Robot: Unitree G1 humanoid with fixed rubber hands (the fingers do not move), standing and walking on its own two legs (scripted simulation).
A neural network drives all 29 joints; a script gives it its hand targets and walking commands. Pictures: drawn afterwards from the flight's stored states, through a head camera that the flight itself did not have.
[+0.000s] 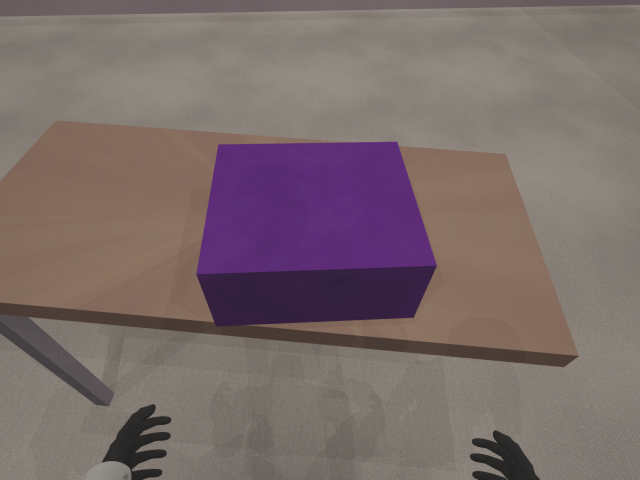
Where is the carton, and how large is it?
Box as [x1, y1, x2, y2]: [196, 142, 436, 325]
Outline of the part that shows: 397,142 218,144 196,273 216,325 413,317 436,264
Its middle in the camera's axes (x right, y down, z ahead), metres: -0.01 -0.02 +0.65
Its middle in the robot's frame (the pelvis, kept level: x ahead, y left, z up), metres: +0.49 +0.05 -0.02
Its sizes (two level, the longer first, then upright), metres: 0.319 0.276 0.145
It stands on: a table, 0.69 m high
